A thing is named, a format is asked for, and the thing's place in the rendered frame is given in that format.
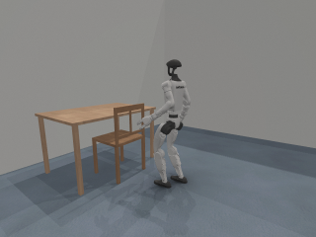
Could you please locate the left robot upper arm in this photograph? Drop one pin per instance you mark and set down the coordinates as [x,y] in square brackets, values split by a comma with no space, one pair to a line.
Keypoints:
[166,86]

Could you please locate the chair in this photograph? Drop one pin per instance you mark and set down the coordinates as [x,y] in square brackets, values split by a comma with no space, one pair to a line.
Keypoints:
[119,138]

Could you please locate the right robot forearm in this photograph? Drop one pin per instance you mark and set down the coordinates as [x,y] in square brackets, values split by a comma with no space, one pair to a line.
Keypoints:
[184,111]

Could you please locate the robot head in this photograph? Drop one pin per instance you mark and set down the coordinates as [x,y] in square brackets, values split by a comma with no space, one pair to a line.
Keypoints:
[174,63]

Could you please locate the left robot forearm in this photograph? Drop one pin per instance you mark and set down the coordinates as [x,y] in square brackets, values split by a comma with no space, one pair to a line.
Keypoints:
[162,111]

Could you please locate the table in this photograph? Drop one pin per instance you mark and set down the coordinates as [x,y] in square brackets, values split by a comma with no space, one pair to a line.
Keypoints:
[79,116]

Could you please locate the right robot upper arm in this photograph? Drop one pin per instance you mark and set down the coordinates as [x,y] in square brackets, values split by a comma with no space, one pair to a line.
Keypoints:
[187,99]

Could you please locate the left robot shin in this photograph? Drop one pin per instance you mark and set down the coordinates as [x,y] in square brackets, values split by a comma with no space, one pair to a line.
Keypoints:
[161,165]

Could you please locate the left robot hand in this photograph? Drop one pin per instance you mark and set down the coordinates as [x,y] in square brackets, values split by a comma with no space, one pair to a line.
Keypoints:
[146,121]

